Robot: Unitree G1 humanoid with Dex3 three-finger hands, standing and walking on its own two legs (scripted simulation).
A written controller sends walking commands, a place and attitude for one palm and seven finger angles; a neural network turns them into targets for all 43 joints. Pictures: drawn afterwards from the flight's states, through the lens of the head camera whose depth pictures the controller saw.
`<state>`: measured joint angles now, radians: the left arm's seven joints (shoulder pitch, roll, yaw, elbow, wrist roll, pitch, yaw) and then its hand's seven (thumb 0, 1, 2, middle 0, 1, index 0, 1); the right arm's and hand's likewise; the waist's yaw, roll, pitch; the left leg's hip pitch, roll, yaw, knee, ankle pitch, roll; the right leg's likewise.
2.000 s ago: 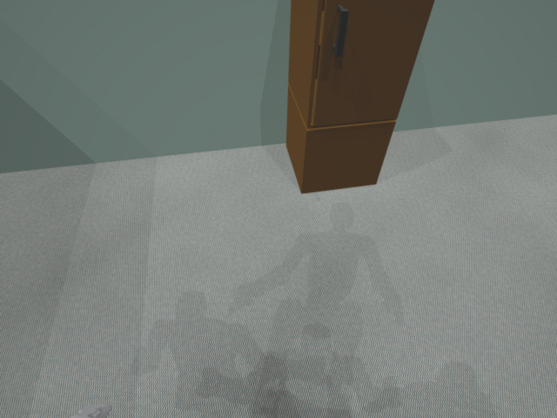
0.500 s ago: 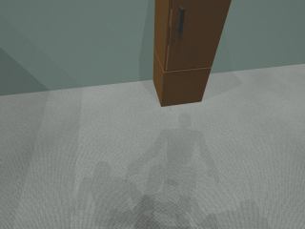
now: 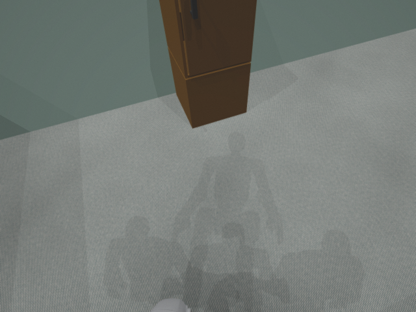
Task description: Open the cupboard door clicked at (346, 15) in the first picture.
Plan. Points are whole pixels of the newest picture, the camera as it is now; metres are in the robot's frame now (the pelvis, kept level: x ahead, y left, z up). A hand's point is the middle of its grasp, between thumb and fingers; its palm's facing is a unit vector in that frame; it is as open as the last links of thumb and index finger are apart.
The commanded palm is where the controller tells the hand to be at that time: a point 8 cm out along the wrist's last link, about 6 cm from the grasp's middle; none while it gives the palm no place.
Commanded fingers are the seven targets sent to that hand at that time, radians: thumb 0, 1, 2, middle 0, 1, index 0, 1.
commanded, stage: walk to a spot facing it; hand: left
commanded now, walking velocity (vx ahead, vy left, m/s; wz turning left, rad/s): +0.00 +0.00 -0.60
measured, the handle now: out of the picture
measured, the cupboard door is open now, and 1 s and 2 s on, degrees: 0 0 0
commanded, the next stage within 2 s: turn to face it in 1.86 s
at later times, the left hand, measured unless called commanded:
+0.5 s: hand out of the picture +0.11 +0.25 -0.16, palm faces -0.18 -0.96 -0.21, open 7.4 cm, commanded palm none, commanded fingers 0.00 0.90 0.90 -0.20 -0.30 -0.20 -0.30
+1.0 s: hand (232, 204) +0.41 -0.02 -0.17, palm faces -0.63 -0.77 -0.15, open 7.4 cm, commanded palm none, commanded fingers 0.00 0.90 0.90 -0.20 -0.30 -0.20 -0.30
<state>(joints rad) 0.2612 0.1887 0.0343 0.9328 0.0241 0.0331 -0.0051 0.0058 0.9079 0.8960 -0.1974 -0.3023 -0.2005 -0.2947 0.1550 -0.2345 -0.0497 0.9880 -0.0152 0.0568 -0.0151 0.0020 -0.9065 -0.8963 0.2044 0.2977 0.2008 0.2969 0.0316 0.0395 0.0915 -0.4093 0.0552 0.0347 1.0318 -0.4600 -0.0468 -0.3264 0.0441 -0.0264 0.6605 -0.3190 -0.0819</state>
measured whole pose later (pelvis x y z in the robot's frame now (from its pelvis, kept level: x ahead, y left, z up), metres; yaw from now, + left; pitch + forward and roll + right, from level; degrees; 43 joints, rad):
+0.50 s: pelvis +0.04 +0.05 +0.01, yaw -16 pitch +1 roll -1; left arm 0.34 0.25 0.09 0.97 0.03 0.04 -0.03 0.01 0.91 0.90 -0.20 -0.30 -0.20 -0.29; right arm 0.21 -0.22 -0.04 0.90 -0.02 -0.04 -0.01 0.00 -0.91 -0.90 0.20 0.30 0.20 0.30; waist 0.03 -0.03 -0.03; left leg -0.22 0.02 0.04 0.50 -0.29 0.02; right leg -0.40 0.11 0.11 0.78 -0.40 -0.02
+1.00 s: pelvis +0.19 -0.06 -0.02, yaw -34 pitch +0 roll -1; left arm 0.04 0.20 0.05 0.92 0.02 -0.04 -0.04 0.01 0.91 0.90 -0.19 -0.30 -0.20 -0.29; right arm 0.54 -0.13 -0.02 1.15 -0.01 -0.03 -0.02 0.00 -0.91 -0.90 0.20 0.30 0.20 0.30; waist -0.07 -0.02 0.13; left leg -0.14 0.16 0.17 1.07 -0.51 -0.04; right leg -0.46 0.02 -0.17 0.69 -0.21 -0.11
